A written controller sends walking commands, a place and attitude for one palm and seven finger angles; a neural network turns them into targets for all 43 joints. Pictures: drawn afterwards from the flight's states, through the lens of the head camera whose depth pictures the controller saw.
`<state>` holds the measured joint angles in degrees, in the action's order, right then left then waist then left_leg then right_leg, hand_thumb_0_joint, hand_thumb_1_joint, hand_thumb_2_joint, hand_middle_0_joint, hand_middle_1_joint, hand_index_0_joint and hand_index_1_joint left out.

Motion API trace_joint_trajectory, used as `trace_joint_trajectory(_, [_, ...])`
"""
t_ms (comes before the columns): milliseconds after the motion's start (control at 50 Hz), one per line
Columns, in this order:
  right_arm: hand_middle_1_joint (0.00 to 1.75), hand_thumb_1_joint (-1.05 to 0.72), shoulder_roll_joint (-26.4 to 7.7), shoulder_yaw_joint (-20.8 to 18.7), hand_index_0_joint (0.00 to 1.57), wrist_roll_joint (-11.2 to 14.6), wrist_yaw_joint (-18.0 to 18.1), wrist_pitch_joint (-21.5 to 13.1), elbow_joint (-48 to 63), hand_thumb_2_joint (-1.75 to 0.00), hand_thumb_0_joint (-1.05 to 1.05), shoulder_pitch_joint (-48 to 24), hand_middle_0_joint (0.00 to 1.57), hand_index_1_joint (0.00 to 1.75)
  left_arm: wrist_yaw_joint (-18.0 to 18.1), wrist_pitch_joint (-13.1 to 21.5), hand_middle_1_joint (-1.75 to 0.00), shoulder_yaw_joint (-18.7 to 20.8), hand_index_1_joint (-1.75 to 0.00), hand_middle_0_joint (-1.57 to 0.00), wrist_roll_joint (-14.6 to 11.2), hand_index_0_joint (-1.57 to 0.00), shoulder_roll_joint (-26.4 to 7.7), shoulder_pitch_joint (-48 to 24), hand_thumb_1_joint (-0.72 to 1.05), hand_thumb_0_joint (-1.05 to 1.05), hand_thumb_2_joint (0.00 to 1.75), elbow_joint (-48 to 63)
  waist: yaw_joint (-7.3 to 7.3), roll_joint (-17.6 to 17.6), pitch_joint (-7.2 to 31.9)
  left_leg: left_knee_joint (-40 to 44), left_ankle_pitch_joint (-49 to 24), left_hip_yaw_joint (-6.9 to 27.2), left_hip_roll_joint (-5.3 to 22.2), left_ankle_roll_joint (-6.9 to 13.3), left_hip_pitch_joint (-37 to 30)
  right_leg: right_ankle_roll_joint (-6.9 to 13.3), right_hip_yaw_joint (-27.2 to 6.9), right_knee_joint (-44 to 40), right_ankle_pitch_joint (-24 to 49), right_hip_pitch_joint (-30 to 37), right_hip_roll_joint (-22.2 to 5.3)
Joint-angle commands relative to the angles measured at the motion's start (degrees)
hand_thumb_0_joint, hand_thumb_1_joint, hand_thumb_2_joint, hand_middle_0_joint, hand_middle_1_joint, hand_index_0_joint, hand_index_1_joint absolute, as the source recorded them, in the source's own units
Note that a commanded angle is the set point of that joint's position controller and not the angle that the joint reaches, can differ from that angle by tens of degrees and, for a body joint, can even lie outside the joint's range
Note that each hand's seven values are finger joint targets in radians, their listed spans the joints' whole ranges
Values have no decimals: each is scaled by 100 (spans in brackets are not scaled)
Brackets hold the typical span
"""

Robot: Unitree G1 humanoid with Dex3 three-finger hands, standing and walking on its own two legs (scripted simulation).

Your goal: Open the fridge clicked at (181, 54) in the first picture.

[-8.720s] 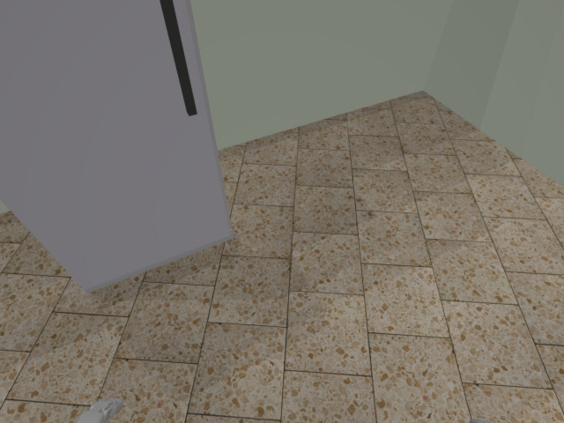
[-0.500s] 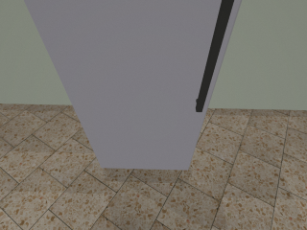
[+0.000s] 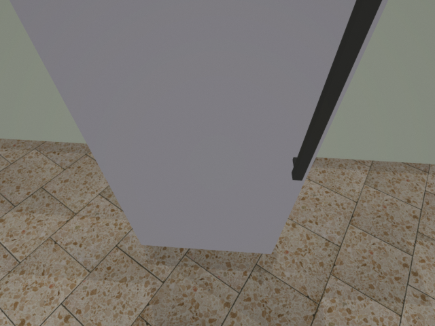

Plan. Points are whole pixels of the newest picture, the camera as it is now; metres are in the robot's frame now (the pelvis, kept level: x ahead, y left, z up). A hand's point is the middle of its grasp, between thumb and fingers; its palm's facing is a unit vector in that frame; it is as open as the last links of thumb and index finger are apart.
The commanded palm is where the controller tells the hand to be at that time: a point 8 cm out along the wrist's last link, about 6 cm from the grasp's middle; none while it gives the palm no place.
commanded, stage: come to a stop and stand still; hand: right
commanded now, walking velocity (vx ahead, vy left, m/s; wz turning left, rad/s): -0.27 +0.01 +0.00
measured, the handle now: (330, 81) +0.48 -0.16 +0.22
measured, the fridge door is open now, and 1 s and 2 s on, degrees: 0 0 0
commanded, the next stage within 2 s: none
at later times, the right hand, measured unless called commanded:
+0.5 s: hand out of the picture +0.08 -0.18 -0.16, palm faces +0.05 +0.96 -0.27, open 7.3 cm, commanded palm none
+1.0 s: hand out of the picture -0.01 -0.11 -0.16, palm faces +0.08 +0.99 -0.15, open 7.3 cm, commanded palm none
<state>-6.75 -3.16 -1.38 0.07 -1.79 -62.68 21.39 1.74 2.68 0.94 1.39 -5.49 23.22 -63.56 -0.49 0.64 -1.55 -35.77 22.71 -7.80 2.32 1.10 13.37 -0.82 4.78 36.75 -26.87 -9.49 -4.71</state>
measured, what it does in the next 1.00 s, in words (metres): steps on the spot: right foot, then left foot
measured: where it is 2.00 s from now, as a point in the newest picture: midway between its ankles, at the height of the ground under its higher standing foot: outside the picture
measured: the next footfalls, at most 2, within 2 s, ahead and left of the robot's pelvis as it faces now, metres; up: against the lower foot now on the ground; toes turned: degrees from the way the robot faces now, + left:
right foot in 0.18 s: +0.09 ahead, -0.11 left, +0.00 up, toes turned -8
left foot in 0.52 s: +0.06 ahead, +0.14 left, +0.00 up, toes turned +4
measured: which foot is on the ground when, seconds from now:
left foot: down 0.00-0.20, up 0.22-0.50, down 0.52-1.00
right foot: down 0.00-0.00, up 0.02-0.16, down 0.18-0.54, up 0.56-0.80, down 0.82-1.00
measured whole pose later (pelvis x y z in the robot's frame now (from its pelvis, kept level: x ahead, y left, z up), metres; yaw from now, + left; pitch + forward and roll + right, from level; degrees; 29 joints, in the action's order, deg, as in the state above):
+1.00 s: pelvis -0.02 +0.05 +0.02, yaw +0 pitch -2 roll +0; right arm -9.4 -1.0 -0.7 1.1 0.7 -62.5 16.0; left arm 1.9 -0.8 0.5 1.2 -7.5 15.6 -63.1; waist 1.8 -2.6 -1.1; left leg -22.6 9.4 -5.6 -1.7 3.0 11.7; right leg 0.3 2.6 24.6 -13.9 -8.9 -0.8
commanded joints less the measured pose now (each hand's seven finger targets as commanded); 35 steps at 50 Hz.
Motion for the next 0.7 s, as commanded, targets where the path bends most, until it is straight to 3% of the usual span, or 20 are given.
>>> trace_joint_trajectory(0, [30,-90,-820,-132,20,10,201,-171,-342,-90,0,1978,20,30,25,41,-30,47,-30,-20,-91,-20,-376,-754,90,0,90,609,804,-1730,-32,1055,-6355,1888,2008,1183,-2278,118,-52,2425,-759,-2776,216])
trace_joint_trajectory(20, [30,-90,-612,-71,20,-35,259,-141,-278,-90,0,1598,20,30,39,-5,-30,54,-30,-20,-98,-20,-310,-852,90,0,90,610,692,-1499,-229,964,-6815,1529,1877,1192,-2138,78,-203,2391,-713,-2851,93])
trace_joint_trajectory(80, [30,-90,-621,-10,20,-118,340,-10,137,-90,0,613,20,30,-22,-69,-30,29,-30,-20,-159,-20,-87,-788,90,0,90,462,293,-855,-325,755,-5850,734,1443,792,-1213,79,-50,534,-207,-1864,118])
trace_joint_trajectory(120, [30,-90,-668,5,20,27,334,58,320,-90,0,99,20,30,6,-130,-30,61,-30,-20,-140,-20,-101,-31,90,0,90,177,-189,-631,-4,180,-4751,244,918,382,-239,56,265,-895,2266,-148,387])
trace_joint_trajectory(140, [30,-90,-610,11,20,86,323,95,434,-90,0,75,20,30,59,-121,-30,127,-30,-20,-101,-20,-415,312,90,0,90,83,-268,-154,205,-301,-3759,189,664,141,268,211,-20,-896,3877,618,38])
trace_joint_trajectory(160, [30,-90,-429,50,20,127,325,140,494,-90,0,111,20,30,99,-100,-30,196,-30,-20,-81,-20,-748,496,90,0,90,53,-285,724,451,-955,-1584,47,267,-137,723,777,-1124,-1036,5922,949,-1001])
trace_joint_trajectory(180, [30,-90,-340,36,20,149,349,190,539,-90,0,213,20,30,110,-142,-30,212,-30,-20,-90,-20,-994,396,90,0,90,134,-171,1157,574,-1838,1266,401,21,-218,657,1430,-1762,-1349,7314,583,-1741])
trace_joint_trajectory(200, [30,-90,-382,13,20,90,366,226,585,-90,0,91,20,30,126,-160,-30,199,-30,-20,-58,-20,-1053,130,90,0,90,246,-137,824,272,-2304,1479,694,19,-147,571,1541,-1506,-1402,7088,138,-1763])
trace_joint_trajectory(260, [30,-90,-295,4,20,27,330,300,489,-90,0,-53,20,30,168,-183,-30,177,-30,-20,-12,-20,-899,-604,90,0,90,454,52,934,-213,-2214,1152,830,159,-180,989,1358,-1123,-1355,6596,-78,-1468])
trace_joint_trajectory(360, [30,-90,-303,-47,20,15,249,352,647,-90,0,-234,20,30,152,-267,-30,367,-30,-20,22,-20,-1185,-792,90,0,90,660,42,793,526,-1664,641,660,-26,-179,1013,1215,-767,-1165,6158,594,-1342])
trace_joint_trajectory(400, [30,-90,-308,-56,20,15,227,356,725,-90,0,-290,20,30,108,-294,-30,408,-30,-20,34,-20,-1255,-917,90,0,90,753,42,873,617,-1192,371,559,-36,-156,726,1143,-719,-1200,5633,395,-1274])
trace_joint_trajectory(440, [30,-90,-332,-60,20,-2,215,317,710,-90,0,-110,20,30,62,-332,-30,434,-30,-20,31,-20,-1258,-1105,90,0,90,831,173,860,585,-369,-230,454,1,-153,187,984,-645,-1092,4586,-40,-1180])
trace_joint_trajectory(480, [30,-90,-549,-61,20,-63,209,216,677,-90,0,154,20,30,1,-356,-30,419,-30,-20,-19,-20,-1077,-1109,90,0,90,880,294,45,664,1111,-1627,569,163,-206,-396,525,-372,-454,2879,-370,-644])
trace_joint_trajectory(500, [30,-90,-969,-102,20,-124,239,156,746,-90,0,5,20,30,-30,-379,-30,377,-30,-20,-65,-20,-711,-964,90,0,90,951,193,-1293,532,1428,-3007,1587,1070,-5,-510,180,20,242,1009,-985,9])
trace_joint_trajectory(520, [30,-90,-1258,-103,20,-98,228,155,846,-90,0,-178,20,30,-45,-450,-30,324,-30,-20,-84,-20,-539,-1035,90,0,90,1051,202,-1958,288,1530,-3865,2188,1802,539,-170,39,-79,933,-551,-1377,456])
trace_joint_trajectory(540, [30,-90,-1244,-55,20,-80,199,166,916,-90,0,-276,20,30,-59,-512,-30,340,-30,-20,-78,-20,-574,-1057,90,0,90,1031,219,-1557,305,1608,-3337,1953,1855,880,243,68,-397,1520,-695,-1207,428])
trace_joint_trajectory(560, [30,-90,-1052,-50,20,-85,224,151,951,-90,0,-469,20,30,-63,-554,-30,327,-30,-20,-55,-20,-518,-1145,90,0,90,999,121,-1571,155,1693,-3048,1903,1542,879,439,79,-496,1764,-480,-1225,350])
trace_joint_trajectory(600, [30,-90,-938,12,20,-44,219,114,971,-90,0,-689,20,30,-78,-505,-30,293,-30,-20,-62,-20,-597,-1096,90,0,90,830,41,-1458,-58,1513,-3480,1615,1246,848,287,16,-437,2024,-50,-1407,339])
trace_joint_trajectory(640, [30,-90,-978,7,20,-37,213,75,956,-90,0,-561,20,30,-88,-453,-30,261,-30,-20,-90,-20,-562,-1011,90,0,90,760,64,-1174,156,1400,-3801,1428,1142,848,-122,-45,-335,1510,29,-1303,370])
trace_joint_trajectory(680, [30,-90,-1051,-10,20,-42,230,71,893,-90,0,-358,20,30,-84,-401,-30,208,-30,-20,-104,-20,-472,-1097,90,0,90,734,175,-877,251,1393,-3741,1541,1163,932,-381,-74,-216,774,46,-1125,372])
